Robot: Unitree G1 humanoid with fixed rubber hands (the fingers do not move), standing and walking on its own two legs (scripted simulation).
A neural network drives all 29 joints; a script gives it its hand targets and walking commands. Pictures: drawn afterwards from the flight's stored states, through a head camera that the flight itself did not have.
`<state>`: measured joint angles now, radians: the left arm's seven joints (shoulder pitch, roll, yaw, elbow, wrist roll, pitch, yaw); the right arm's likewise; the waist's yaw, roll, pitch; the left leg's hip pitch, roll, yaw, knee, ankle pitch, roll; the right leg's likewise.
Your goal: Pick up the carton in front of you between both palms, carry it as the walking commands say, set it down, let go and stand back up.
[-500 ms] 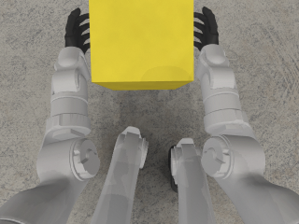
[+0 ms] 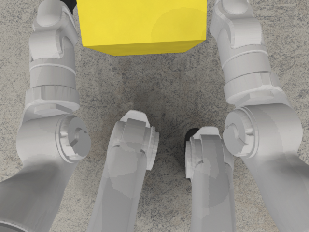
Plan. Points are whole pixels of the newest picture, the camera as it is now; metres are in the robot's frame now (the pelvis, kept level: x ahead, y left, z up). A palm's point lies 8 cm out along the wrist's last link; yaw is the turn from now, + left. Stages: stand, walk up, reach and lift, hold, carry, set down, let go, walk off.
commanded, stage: set down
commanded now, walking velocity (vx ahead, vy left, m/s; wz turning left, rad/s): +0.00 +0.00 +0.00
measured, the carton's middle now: (144, 2) +0.54 +0.14 -0.25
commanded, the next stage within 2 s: none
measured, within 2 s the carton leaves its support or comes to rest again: rests again in 1.10 s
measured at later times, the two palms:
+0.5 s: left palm (68, 12) +0.48 +0.27 -0.18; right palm out of the picture +0.56 -0.02 -0.18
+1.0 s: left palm (73, 13) +0.48 +0.27 -0.20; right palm out of the picture +0.57 -0.03 -0.21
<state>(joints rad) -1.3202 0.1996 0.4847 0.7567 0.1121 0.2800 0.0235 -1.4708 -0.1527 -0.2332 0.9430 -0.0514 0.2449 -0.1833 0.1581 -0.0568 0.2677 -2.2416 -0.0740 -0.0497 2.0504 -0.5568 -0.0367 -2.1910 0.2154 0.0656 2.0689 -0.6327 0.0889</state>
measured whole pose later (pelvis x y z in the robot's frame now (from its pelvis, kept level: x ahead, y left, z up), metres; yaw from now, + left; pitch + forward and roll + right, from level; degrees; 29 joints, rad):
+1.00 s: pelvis -0.01 -0.01 -0.03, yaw +1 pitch +36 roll +1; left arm -1.40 0.25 0.54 0.93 0.16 0.20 -0.11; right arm -1.56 -0.22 -0.23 1.10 -0.07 0.17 -0.08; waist 0.16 -0.07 0.41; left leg -2.22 -0.01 -0.02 2.17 -0.58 -0.03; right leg -2.20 0.18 0.02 2.21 -0.65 0.03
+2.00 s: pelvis +0.00 +0.00 +0.09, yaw +3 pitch +46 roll -2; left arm -1.25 0.34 0.36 0.86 -0.09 0.22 0.01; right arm -1.39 -0.32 -0.14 0.91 0.05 0.27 -0.13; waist 0.15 -0.04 0.07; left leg -2.06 -0.03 -0.02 1.73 -0.47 0.00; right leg -2.00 0.09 0.02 1.77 -0.56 0.03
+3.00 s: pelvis +0.08 +0.02 +0.33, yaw +5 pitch +24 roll -1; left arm -0.21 0.23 0.14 0.56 0.01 0.04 -0.11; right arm -0.29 -0.11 -0.17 0.59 -0.10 0.06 -0.05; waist 0.09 0.00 -0.03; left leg -0.88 -0.06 -0.03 0.71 -0.25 0.04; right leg -0.81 0.03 0.08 0.71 -0.32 0.03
